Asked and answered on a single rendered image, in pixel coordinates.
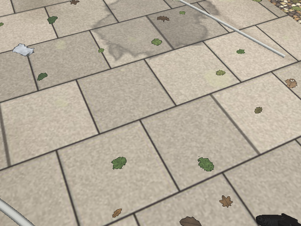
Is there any right robot hand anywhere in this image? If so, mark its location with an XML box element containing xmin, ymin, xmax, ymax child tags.
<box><xmin>256</xmin><ymin>213</ymin><xmax>301</xmax><ymax>226</ymax></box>

